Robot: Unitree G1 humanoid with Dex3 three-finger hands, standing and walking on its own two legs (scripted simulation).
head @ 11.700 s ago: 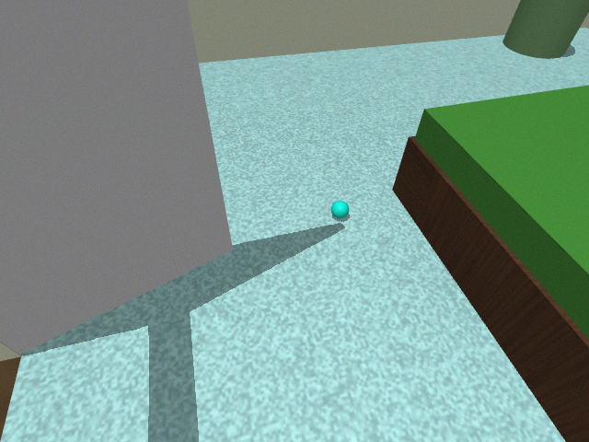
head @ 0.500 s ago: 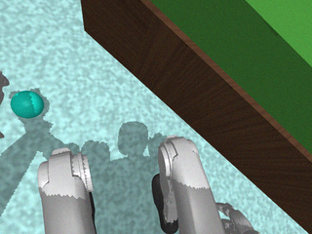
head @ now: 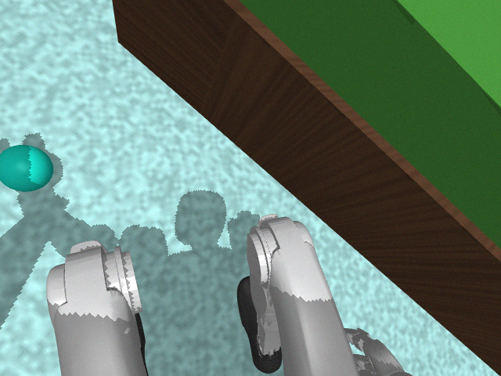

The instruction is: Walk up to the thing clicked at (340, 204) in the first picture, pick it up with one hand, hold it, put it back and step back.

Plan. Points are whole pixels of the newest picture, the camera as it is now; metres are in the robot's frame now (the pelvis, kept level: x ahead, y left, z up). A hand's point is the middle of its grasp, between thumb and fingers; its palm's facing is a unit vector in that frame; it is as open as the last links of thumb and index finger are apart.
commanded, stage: rise first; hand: left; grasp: from above
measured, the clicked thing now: (25, 168) +0.47 +0.33 -0.28
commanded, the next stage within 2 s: approach in 0.56 s
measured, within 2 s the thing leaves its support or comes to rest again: neither
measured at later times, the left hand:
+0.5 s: hand out of the picture +0.43 +0.37 -0.16, palm faces -0.44 -0.10 -0.89, open 14.2 cm
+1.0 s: hand (0, 152) +0.46 +0.32 -0.16, palm faces -0.42 -0.07 -0.91, open 14.0 cm
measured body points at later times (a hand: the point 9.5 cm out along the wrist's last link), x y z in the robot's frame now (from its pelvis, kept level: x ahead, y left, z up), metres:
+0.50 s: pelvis +0.00 +0.00 +0.00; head +0.23 +0.10 +0.38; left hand +0.45 +0.37 -0.10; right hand +0.08 -0.27 -0.10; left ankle +0.08 +0.14 -0.28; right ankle +0.09 -0.13 -0.28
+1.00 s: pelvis +0.00 +0.00 +0.01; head +0.23 +0.10 +0.38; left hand +0.48 +0.32 -0.11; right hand +0.07 -0.27 -0.09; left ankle +0.08 +0.14 -0.28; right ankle +0.10 -0.13 -0.28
